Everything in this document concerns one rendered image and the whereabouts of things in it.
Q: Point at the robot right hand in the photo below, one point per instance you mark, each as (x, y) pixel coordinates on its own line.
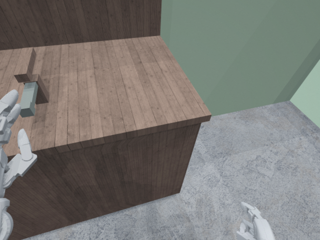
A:
(259, 230)

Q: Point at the counter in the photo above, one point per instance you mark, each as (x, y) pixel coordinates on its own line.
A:
(116, 118)

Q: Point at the tap lever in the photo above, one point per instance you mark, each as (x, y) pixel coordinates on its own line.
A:
(28, 99)

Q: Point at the left robot forearm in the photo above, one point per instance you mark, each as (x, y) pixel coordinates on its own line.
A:
(6, 220)

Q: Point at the robot left hand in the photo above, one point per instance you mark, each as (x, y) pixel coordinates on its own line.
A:
(21, 163)

